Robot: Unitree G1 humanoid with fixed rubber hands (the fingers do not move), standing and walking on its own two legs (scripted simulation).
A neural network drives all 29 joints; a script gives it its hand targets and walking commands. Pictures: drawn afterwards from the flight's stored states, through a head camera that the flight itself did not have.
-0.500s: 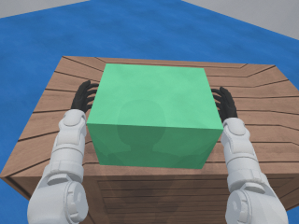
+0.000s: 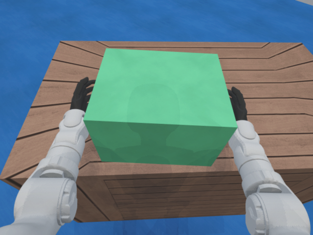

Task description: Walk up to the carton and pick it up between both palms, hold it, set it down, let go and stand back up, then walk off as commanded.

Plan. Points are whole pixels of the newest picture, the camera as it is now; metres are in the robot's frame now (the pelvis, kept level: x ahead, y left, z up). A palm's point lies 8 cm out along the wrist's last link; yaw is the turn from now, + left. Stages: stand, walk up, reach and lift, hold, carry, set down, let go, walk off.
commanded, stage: set down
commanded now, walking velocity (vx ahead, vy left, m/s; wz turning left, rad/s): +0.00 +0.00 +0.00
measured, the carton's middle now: (159, 108) +0.46 -0.01 +0.05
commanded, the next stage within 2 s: none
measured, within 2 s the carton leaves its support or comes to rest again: neither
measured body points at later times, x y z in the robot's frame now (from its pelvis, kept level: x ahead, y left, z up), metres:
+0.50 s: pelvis -0.02 +0.00 +0.00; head +0.00 +0.00 +0.45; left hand +0.38 +0.22 +0.07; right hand +0.36 -0.24 +0.07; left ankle -0.01 +0.12 -0.75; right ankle +0.01 -0.13 -0.75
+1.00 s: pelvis -0.03 -0.01 +0.00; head -0.06 +0.00 +0.45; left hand +0.31 +0.23 +0.08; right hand +0.28 -0.24 +0.07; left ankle -0.01 +0.12 -0.75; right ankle +0.01 -0.13 -0.75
